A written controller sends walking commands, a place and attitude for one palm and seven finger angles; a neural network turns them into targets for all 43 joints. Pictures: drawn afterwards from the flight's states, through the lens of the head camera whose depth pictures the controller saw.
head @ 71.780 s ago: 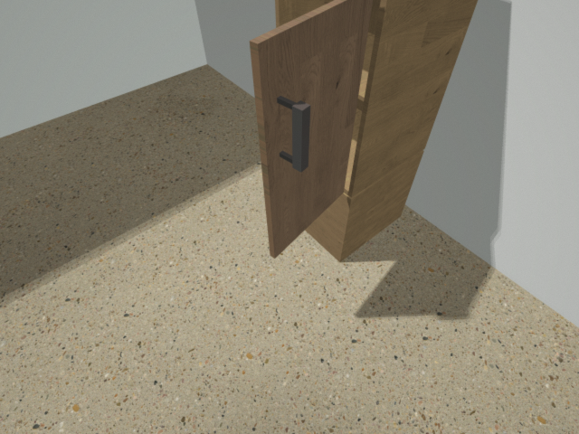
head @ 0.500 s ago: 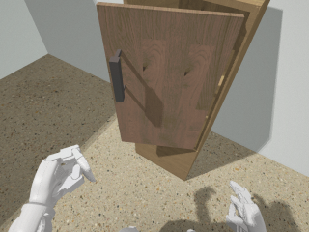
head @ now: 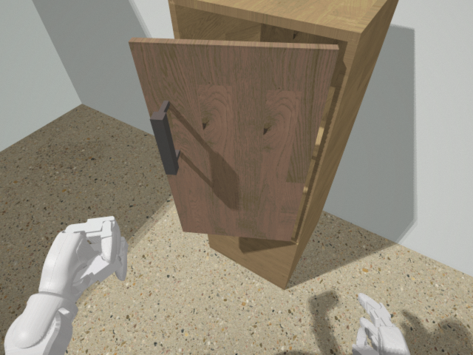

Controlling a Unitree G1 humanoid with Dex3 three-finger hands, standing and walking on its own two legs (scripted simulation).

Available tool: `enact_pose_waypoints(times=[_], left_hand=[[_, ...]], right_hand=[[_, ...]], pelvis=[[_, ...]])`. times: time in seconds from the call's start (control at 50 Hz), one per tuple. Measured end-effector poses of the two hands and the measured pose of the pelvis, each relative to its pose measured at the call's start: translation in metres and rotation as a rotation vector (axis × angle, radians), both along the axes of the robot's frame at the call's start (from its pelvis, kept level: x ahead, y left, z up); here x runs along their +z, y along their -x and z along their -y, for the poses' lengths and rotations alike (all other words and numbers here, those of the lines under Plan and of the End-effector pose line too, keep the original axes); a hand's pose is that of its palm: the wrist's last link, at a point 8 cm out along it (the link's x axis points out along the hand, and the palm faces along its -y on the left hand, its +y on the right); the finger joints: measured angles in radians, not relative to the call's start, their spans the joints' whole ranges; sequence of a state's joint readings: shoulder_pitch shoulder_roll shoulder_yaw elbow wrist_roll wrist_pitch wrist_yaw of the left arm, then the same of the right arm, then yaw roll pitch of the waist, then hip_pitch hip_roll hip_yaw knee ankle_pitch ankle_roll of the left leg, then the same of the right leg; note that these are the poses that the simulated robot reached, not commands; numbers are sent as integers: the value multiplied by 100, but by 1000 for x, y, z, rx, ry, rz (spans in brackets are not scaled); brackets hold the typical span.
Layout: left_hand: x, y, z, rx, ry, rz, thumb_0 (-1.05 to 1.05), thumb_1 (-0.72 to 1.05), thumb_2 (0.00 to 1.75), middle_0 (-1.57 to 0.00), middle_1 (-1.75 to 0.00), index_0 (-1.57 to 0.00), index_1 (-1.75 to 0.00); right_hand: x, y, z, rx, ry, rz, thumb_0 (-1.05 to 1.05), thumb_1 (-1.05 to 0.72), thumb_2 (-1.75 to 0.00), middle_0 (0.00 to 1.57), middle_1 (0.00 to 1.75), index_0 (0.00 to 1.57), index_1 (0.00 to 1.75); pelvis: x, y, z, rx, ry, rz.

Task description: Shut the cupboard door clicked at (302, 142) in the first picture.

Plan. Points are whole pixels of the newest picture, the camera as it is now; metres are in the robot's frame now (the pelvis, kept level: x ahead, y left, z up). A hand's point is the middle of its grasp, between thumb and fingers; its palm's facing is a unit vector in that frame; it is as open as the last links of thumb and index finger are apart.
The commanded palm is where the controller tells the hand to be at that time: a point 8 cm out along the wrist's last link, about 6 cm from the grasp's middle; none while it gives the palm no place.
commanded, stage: raise the hand and make a fist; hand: left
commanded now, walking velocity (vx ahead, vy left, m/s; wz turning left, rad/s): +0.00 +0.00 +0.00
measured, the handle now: (168, 138) +0.49 +0.18 +0.10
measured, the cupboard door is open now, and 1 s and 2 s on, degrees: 25 25 25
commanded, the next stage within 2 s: bring the fist close to the handle in 0.28 s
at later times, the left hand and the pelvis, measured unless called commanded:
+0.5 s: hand (119, 261) +0.23 +0.19 +0.10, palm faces -0.02 -1.00 -0.05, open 3.1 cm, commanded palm +0.22 +0.23 +0.10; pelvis -0.01 +0.00 +0.00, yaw +0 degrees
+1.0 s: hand (154, 204) +0.33 +0.16 +0.10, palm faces -0.06 -1.00 -0.03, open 3.1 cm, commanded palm +0.31 +0.21 +0.10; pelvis -0.01 +0.00 +0.01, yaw -1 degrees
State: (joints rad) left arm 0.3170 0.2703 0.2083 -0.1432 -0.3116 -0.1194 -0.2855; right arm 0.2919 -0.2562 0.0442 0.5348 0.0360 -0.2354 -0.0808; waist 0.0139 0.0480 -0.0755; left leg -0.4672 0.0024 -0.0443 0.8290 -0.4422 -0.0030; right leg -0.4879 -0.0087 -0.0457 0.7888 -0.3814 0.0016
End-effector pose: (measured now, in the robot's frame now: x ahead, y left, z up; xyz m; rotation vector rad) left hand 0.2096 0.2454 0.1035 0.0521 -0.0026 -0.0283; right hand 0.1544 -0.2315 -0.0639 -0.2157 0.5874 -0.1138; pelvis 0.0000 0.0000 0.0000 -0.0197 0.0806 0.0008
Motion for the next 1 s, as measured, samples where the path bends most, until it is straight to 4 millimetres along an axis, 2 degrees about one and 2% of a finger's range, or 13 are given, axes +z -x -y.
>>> enact_pose_waypoints(times=[0.18, 0.46, 0.54, 0.7, 1.0], left_hand=[[-5, 6, 9, 1, 5, -1, 2, 90, 90, -130, -150, -130, -150], [-3, 7, 5, 4, -3, 10, 1, 89, 90, -130, -150, -130, -150], [-3, -7, 5, 0, 8, 22, 1, 89, 90, -130, -150, -130, -150], [-1, -46, 21, -49, 19, 24, 1, 90, 90, -130, -150, -130, -150], [0, -98, 28, -28, 21, 13, 1, 90, 90, -130, -150, -130, -150]], right_hand=[[5, 2, 13, -13, 18, 18, 2, -91, -90, 20, 30, 20, 30], [4, -1, -3, 13, -6, 32, 2, -91, -90, 20, 30, 20, 30], [0, 1, -8, 20, -4, 16, 2, -91, -90, 20, 30, 20, 30], [-3, 9, -10, -3, -10, -13, 2, -91, -90, 20, 30, 20, 30], [-12, 29, 3, -50, -1, -124, 2, -91, -90, 20, 30, 20, 30]], pelvis=[[1, 3, 6, -4, -6, 7], [1, 7, 1, 1, -4, 16], [1, 10, -1, 6, -2, 18], [3, 10, -5, -4, -9, 10], [6, 7, -5, -15, -15, -4]])
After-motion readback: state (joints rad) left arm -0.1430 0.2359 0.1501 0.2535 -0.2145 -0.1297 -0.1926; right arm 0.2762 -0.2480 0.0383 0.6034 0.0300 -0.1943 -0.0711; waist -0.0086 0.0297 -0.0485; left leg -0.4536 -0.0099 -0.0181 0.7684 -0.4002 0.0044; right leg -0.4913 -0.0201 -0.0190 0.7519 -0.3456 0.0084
